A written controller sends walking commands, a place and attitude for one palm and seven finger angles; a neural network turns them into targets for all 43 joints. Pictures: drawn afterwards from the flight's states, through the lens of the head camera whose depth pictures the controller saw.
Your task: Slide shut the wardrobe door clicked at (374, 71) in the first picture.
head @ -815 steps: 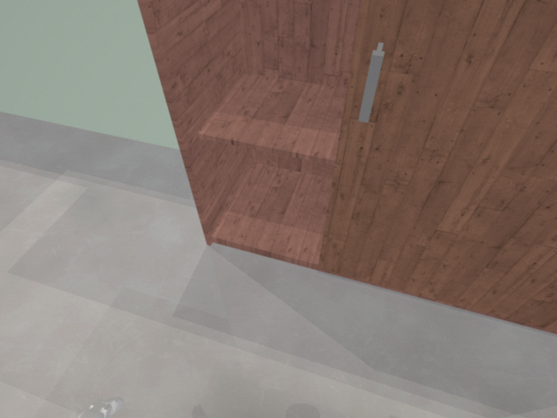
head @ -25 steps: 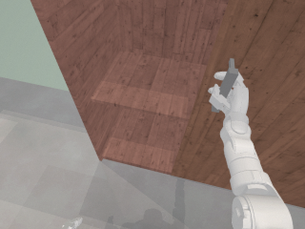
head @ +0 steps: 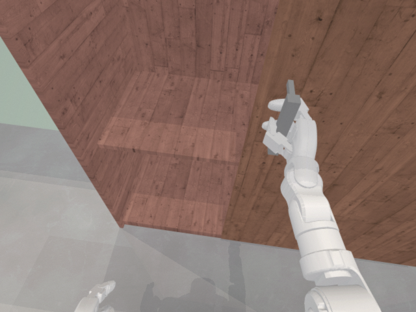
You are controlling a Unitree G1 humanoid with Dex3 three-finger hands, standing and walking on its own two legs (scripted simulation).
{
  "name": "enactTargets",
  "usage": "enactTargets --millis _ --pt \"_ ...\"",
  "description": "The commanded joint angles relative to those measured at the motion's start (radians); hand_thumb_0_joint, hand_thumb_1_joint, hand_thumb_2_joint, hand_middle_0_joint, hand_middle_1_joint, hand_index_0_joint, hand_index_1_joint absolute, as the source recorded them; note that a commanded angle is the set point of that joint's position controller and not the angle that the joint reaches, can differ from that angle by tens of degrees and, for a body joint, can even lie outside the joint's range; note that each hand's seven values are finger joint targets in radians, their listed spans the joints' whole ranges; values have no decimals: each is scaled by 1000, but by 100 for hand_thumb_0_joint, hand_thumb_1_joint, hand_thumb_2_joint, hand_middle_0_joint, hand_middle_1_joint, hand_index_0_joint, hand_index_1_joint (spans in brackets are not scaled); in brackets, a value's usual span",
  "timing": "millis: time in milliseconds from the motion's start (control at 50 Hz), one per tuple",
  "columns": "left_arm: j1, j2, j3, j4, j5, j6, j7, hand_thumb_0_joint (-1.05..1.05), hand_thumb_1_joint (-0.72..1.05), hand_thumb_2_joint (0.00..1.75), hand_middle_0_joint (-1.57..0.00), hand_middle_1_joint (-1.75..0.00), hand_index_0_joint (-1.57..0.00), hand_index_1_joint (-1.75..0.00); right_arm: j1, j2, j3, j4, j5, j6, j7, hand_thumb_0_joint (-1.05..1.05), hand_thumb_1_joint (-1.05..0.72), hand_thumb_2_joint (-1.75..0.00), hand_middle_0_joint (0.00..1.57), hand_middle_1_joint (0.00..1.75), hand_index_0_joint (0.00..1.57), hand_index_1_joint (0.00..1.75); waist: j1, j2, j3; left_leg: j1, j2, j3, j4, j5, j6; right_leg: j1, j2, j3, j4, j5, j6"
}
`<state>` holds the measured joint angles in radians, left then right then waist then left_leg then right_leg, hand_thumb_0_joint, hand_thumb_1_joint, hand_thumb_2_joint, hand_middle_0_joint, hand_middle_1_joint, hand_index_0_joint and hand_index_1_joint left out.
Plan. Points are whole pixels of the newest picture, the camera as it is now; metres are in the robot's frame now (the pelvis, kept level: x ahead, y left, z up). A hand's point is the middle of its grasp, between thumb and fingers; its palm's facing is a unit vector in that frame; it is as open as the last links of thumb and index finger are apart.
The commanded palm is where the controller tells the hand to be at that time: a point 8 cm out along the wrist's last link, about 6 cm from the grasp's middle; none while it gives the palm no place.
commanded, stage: tug the door sideways, standing still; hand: right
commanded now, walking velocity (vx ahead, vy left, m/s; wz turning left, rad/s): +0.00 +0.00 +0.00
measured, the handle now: (281, 119) +0.47 -0.10 +0.12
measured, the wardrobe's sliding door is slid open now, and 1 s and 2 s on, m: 0.48 0.47 0.42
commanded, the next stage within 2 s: step sideways, sliding the door along in 0.70 s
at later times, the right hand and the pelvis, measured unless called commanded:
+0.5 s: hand (266, 135) +0.42 -0.07 +0.12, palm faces +0.11 +0.99 -0.04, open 5.7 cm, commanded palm +0.39 -0.06 +0.12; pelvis -0.03 -0.01 -0.01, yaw -2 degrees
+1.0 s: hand (266, 136) +0.42 -0.07 +0.12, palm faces -0.04 +0.99 -0.14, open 5.9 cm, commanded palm +0.41 -0.10 +0.12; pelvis -0.04 -0.01 +0.00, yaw +0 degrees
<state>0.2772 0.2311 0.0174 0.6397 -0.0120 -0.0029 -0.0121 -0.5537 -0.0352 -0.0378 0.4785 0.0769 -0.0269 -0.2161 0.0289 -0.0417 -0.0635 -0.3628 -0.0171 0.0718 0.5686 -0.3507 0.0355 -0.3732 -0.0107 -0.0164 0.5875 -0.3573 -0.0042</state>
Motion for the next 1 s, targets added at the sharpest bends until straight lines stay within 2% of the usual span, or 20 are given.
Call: enactTargets --millis 0,80,140,160,240,320,380,420,500,560,580,600,760,780,800,820,860,900,960,980 --pt "68 96 39 -76 9 -37 -2 0 90 90 -20 -30 -20 -30 -494 56 127 -206 -24 -65 9 0 -90 -90 45 140 45 140 75 45 -404 98 8 -28 18 723 -22 265 7 18 49 710 -19" --pt "60 96 36 -68 12 -42 -7 0 90 90 -20 -30 -20 -30 -552 109 176 -144 -20 -92 9 0 -90 -90 45 140 45 140 87 88 -374 59 -1 -24 12 617 -15 251 8 35 42 623 -19" --pt "64 92 35 -58 12 -48 -13 0 90 90 -20 -30 -20 -30 -603 144 207 -111 -21 -113 11 0 -90 -90 45 140 45 140 93 35 -376 21 -3 -22 21 591 -12 267 6 43 52 638 -16" --pt "68 92 34 -55 12 -50 -16 0 90 90 -20 -30 -20 -30 -619 156 216 -93 -19 -119 12 0 -90 -90 45 140 45 140 97 55 -375 7 -6 -18 22 568 -13 268 4 50 51 624 -15" --pt "78 92 35 -38 13 -61 -26 0 90 90 -20 -30 -20 -30 -692 203 256 -47 -23 -150 5 0 -90 -90 45 140 45 140 111 24 -379 -48 -11 -13 27 481 -7 280 -1 70 53 582 -7" --pt "96 94 41 -18 15 -79 -35 0 90 90 -20 -30 -20 -30 -769 231 283 -13 -24 -185 -6 0 -90 -90 45 140 45 140 125 40 -392 -86 -18 -10 34 437 -6 289 -6 88 57 559 -5" --pt "110 102 43 -5 19 -91 -38 0 90 90 -20 -30 -20 -30 -789 220 272 25 -27 -204 -9 0 -90 -90 45 140 45 140 122 33 -394 -99 -20 -8 38 398 -2 275 -3 94 52 522 -1" --pt "112 100 44 2 18 -100 -40 0 90 90 -20 -30 -20 -30 -816 225 275 42 -25 -216 -10 0 -90 -90 45 140 45 140 130 38 -390 -112 -23 -8 36 377 -3 270 -2 93 50 482 -1" --pt "127 105 42 13 21 -117 -43 0 90 90 -20 -30 -20 -30 -847 218 264 65 -18 -235 -7 0 -90 -90 45 140 45 140 129 30 -390 -120 -26 -8 39 366 -2 264 -1 98 46 477 1" --pt "129 104 42 19 20 -128 -45 0 90 90 -20 -30 -20 -30 -853 229 264 109 -14 -244 -6 0 -90 -90 45 140 45 140 135 46 -364 -133 -27 -8 32 342 -4 245 2 93 44 429 -1" --pt "132 110 42 21 22 -129 -44 0 90 90 -20 -30 -20 -30 -841 214 253 130 -18 -245 -6 0 -90 -90 45 140 45 140 126 40 -356 -133 -26 -9 35 330 -1 234 5 95 40 422 0" --pt "131 106 39 19 22 -132 -46 0 90 90 -20 -30 -20 -30 -863 221 260 115 -18 -250 -5 0 -90 -90 45 140 45 140 130 26 -355 -140 -27 -8 35 319 -2 238 4 95 36 408 2" --pt "137 107 39 21 24 -150 -49 0 90 90 -20 -30 -20 -30 -894 225 255 143 -10 -269 -4 0 -90 -90 45 140 45 140 139 37 -366 -147 -30 -12 33 321 -6 232 9 84 43 383 -4" --pt "148 118 37 33 26 -146 -43 0 90 90 -20 -30 -20 -30 -947 174 223 156 -18 -269 -9 0 -90 -90 45 140 45 140 145 30 -356 -151 -29 -15 35 319 -5 222 13 86 45 378 -3" --pt "105 174 51 14 0 -96 7 0 90 90 -20 -30 -20 -30 -940 -390 -99 129 -75 -262 22 0 -90 -90 45 140 45 140 38 65 -400 35 58 -75 -25 279 -38 156 -30 70 14 309 -54" --pt "60 134 35 -4 -11 -74 30 0 90 90 -20 -30 -20 -30 -944 -272 -7 123 -62 -256 61 0 -90 -90 45 140 45 140 66 85 -384 109 66 -66 -42 313 -35 150 -21 48 -20 274 -61" --pt "18 94 13 -33 -18 -63 52 0 90 90 -20 -30 -20 -30 -909 -129 90 129 -44 -252 107 0 -90 -90 45 140 45 140 73 50 -345 100 57 -43 -28 280 -34 178 -42 55 -37 277 -71" --pt "4 111 13 -33 -20 -50 72 0 90 90 -20 -30 -20 -30 -860 -142 83 172 -31 -240 130 0 -90 -90 45 140 45 140 68 1 -303 37 34 -25 30 202 -24 233 -88 117 -53 303 -90" --pt "-5 115 15 -34 -20 -38 89 0 90 90 -20 -30 -20 -30 -846 -138 87 206 -15 -222 149 0 -90 -90 45 140 45 140 64 -40 -248 -84 4 -29 118 77 -19 323 -189 274 -87 303 -144" --pt "-12 119 17 -37 -17 -36 96 0 90 90 -20 -30 -20 -30 -871 -156 78 177 -12 -225 154 0 -90 -90 45 140 45 140 60 -83 -247 -118 1 -28 137 32 -11 382 -210 317 -92 349 -159"
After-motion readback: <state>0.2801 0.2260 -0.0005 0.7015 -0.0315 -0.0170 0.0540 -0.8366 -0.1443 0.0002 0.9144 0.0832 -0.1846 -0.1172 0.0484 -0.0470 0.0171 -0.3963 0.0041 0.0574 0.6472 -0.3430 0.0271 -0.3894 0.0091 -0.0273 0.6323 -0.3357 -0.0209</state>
